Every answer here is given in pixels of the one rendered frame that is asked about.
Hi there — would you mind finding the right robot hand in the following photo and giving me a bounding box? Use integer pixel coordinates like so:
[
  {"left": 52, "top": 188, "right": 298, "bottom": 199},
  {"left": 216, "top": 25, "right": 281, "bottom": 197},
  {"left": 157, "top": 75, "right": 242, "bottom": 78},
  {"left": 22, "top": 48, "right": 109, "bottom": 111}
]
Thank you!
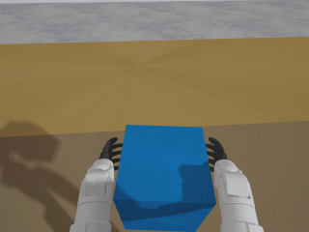
[{"left": 205, "top": 137, "right": 228, "bottom": 172}]

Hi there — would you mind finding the robot left forearm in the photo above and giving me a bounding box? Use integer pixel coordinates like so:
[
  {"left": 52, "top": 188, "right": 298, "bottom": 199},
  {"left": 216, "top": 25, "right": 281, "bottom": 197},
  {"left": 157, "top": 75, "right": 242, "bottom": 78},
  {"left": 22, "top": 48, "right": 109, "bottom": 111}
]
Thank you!
[{"left": 70, "top": 159, "right": 115, "bottom": 232}]

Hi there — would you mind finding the robot right forearm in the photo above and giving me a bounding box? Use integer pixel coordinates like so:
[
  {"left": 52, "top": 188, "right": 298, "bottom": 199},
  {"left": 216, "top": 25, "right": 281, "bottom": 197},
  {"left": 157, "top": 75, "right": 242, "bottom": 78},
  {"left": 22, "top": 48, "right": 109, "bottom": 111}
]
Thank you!
[{"left": 213, "top": 159, "right": 264, "bottom": 232}]

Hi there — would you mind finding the carton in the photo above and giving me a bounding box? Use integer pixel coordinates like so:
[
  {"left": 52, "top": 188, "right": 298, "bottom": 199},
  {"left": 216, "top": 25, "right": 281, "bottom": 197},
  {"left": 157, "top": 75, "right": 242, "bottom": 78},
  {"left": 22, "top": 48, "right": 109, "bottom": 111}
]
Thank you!
[{"left": 113, "top": 125, "right": 216, "bottom": 232}]

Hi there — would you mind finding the left robot hand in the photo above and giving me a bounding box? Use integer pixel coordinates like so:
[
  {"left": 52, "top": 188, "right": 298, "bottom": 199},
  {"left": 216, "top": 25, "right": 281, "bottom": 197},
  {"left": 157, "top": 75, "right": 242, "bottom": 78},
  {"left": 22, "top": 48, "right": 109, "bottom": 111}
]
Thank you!
[{"left": 99, "top": 137, "right": 123, "bottom": 171}]

